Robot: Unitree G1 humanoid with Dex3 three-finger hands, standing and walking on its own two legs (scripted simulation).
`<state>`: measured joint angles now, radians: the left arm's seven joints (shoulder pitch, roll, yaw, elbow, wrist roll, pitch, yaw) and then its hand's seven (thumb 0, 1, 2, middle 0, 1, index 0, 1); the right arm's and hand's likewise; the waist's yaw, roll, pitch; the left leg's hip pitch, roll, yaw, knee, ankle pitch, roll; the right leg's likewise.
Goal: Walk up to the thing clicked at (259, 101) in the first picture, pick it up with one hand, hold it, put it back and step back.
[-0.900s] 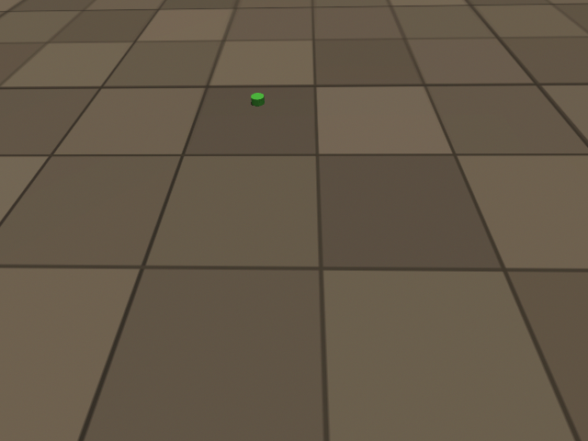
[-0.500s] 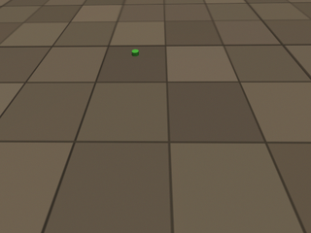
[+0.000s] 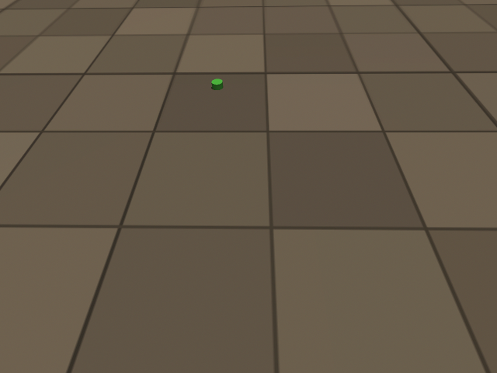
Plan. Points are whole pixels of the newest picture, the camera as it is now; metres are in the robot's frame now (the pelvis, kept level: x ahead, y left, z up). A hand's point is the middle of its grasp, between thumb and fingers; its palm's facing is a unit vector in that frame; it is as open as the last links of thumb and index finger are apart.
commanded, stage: stand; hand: left
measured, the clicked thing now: (217, 84) +2.21 +0.23 -0.76
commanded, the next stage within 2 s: walk up in 0.22 s
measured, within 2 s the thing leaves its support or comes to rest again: neither
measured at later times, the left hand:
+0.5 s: hand out of the picture +0.16 +0.28 -0.12, palm faces -0.22 -0.83 -0.51, open 7.4 cm
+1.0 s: hand (143, 213) +0.54 +0.29 -0.17, palm faces -0.48 -0.67 -0.56, open 7.4 cm
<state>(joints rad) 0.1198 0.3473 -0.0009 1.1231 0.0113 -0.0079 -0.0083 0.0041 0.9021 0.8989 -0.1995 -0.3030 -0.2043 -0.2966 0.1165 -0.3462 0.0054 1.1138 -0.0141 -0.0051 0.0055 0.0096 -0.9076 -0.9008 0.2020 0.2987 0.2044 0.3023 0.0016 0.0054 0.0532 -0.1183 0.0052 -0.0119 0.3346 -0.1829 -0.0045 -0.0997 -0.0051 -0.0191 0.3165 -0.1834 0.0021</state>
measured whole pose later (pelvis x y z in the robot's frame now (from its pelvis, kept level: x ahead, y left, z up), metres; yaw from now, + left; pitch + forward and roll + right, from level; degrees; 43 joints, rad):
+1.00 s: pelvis +0.34 +0.02 -0.05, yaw -31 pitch +1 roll +0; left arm 0.31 0.53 0.05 0.94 0.01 -0.05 0.05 0.01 0.90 0.90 -0.20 -0.30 -0.21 -0.30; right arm 0.11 -0.48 -0.12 0.74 -0.04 0.00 0.14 0.01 -0.91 -0.90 0.20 0.30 0.20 0.30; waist -0.02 0.02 0.06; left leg -0.53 0.06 0.04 0.79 -0.28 -0.02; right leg -0.33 -0.14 0.15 1.12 -0.51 -0.05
